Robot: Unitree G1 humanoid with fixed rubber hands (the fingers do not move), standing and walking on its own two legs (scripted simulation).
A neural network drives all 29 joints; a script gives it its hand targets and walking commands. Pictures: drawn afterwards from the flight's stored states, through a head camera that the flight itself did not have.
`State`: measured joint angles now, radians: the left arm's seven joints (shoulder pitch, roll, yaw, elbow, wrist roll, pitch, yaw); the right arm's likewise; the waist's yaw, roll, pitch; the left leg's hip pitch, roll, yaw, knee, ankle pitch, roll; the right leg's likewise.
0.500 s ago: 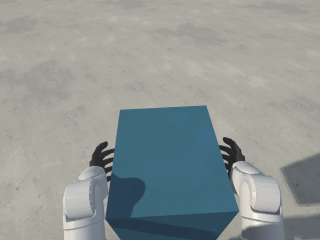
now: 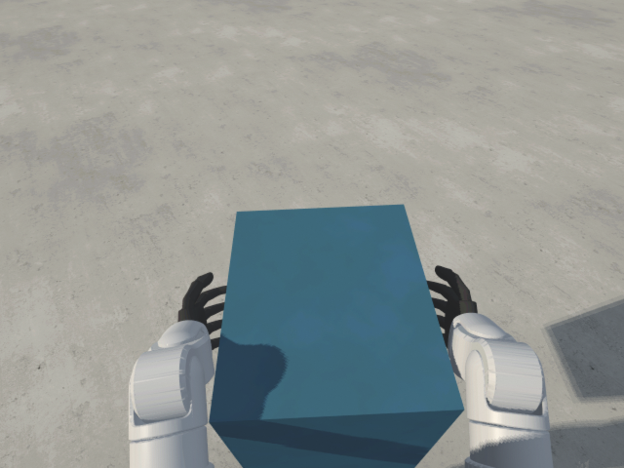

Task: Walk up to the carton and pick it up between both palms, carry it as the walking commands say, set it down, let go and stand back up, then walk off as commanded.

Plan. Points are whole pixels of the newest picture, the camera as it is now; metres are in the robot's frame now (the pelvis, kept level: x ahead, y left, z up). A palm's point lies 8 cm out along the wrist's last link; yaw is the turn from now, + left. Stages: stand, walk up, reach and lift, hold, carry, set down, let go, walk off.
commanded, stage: carry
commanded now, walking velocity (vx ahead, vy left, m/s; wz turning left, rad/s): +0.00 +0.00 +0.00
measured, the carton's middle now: (326, 345) +0.29 +0.00 +0.00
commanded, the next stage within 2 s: hold in 0.40 s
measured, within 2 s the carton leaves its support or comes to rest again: neither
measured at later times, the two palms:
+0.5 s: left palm (200, 343) +0.27 +0.16 +0.04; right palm (447, 337) +0.27 -0.15 +0.04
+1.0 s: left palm (228, 331) +0.29 +0.13 +0.04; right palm (471, 327) +0.28 -0.19 +0.04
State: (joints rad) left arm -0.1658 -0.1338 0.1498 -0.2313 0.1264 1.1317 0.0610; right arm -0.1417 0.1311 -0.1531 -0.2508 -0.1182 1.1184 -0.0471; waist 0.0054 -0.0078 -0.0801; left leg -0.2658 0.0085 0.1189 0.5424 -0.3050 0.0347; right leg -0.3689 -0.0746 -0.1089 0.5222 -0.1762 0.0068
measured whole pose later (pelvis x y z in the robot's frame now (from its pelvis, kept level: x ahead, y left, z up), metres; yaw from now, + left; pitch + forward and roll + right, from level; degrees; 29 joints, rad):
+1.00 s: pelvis +0.00 -0.02 +0.01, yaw +7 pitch -9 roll +0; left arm -0.30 -0.15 0.26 0.34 0.28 0.68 -0.04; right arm -0.25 0.15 -0.28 0.18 -0.27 0.77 0.02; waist -0.12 0.03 0.07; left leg -0.04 -0.02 -0.07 0.43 -0.25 0.01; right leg -0.09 0.02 0.02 0.40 -0.16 0.00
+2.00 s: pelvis -0.03 -0.02 -0.07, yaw +7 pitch +26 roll +1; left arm -0.60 -0.12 0.37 0.62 0.25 0.26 0.02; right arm -0.53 0.10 -0.44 0.50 -0.27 0.29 0.04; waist -0.10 0.04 -0.09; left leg -1.05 -0.09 -0.05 0.98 -0.38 0.01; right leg -1.12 0.03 0.09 0.96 -0.29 0.02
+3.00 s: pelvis -0.06 -0.03 -0.21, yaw +9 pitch +42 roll +1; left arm -0.96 -0.01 0.36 0.77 0.14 0.27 0.12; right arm -0.89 -0.05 -0.46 0.67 -0.18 0.29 0.00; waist -0.09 0.06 -0.14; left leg -1.77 -0.16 -0.07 1.58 -0.54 -0.03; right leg -1.83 0.07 0.09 1.54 -0.44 0.05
